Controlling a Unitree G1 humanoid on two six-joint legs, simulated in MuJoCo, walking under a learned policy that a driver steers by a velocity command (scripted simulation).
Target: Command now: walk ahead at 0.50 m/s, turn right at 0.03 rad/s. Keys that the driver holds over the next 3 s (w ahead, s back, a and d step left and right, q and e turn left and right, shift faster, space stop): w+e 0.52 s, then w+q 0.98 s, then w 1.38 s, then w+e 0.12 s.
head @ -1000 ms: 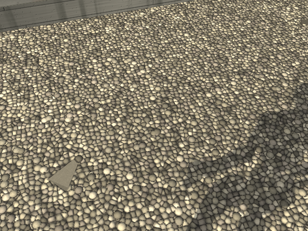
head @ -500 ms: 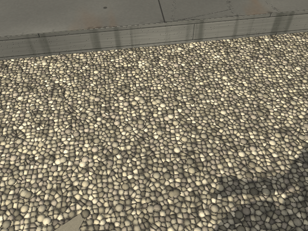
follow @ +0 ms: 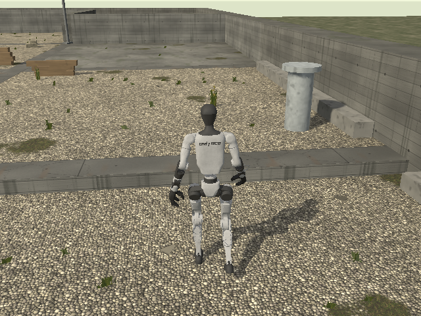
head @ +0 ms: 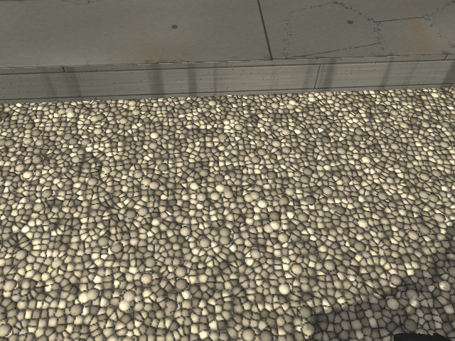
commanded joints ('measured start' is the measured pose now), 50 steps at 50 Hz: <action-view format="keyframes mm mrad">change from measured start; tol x32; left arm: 1 -95 120 27 -114 3 -35 0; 50 -93 184 74 -118 17 36 39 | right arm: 1 166 -123 -38 3 -7 4 -5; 50 73 -143 -47 -23 11 20 34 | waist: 1 -91 69 -97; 50 -74 -86 -76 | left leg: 1 448 302 -398 -271 65 200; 17 474 288 63 -375 268 109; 22 538 291 139 -38 860 47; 26 -354 14 -152 899 -383 -56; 41 -239 126 -73 166 312 -53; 50 -53 -22 65 56 0 65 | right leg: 1 -466 -108 29 146 100 -1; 19 -465 -78 -61 -435 400 -29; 23 39 67 -149 -518 337 -129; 26 673 -333 736 -754 188 -368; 33 94 -210 165 -870 622 -251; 44 300 -221 -93 -918 612 -146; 50 412 -242 -168 -553 1270 -80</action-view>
